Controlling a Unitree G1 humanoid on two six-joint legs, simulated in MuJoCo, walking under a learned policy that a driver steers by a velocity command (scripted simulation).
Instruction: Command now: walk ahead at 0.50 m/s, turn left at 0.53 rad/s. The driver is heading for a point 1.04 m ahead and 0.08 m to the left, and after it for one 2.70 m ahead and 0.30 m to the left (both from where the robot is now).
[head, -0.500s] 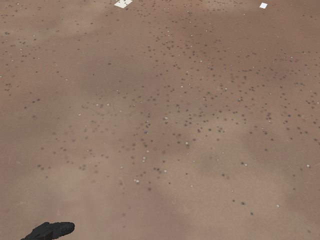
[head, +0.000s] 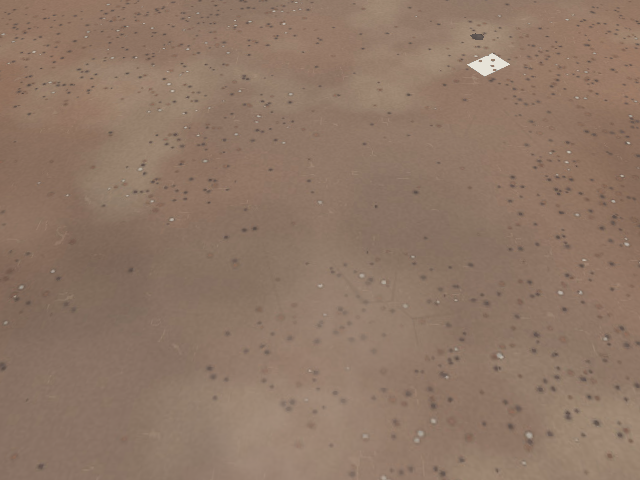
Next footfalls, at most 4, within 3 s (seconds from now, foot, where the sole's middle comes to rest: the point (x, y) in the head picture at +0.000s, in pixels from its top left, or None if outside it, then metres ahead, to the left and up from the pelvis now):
0.16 left None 0.24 0.15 -0.78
0.62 right None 0.39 -0.04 -0.78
0.94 left None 0.28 0.20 -0.78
1.44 right None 0.24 -0.05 -0.78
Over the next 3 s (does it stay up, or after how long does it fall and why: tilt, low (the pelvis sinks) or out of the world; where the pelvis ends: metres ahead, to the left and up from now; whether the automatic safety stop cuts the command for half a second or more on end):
stays up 0.93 0.06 -0.01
